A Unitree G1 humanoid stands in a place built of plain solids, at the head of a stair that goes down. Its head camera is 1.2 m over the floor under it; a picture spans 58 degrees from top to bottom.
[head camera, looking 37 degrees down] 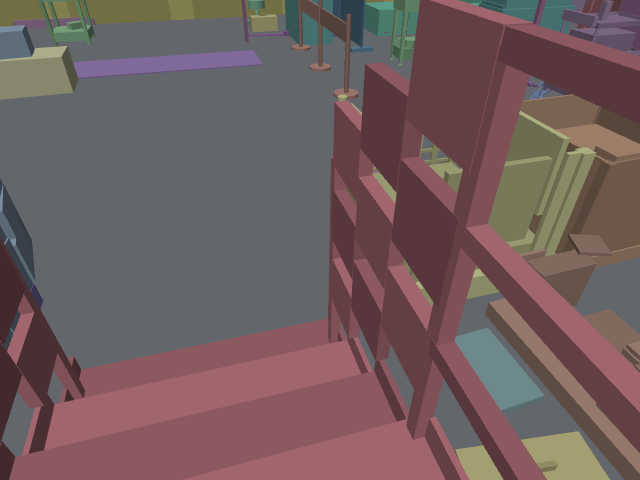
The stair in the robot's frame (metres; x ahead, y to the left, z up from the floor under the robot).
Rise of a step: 0.17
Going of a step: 0.30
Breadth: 1.25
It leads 15 degrees to the left of straight ahead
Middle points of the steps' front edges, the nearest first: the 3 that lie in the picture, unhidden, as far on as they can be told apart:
0.84 0.38 -0.17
1.13 0.46 -0.34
1.42 0.54 -0.51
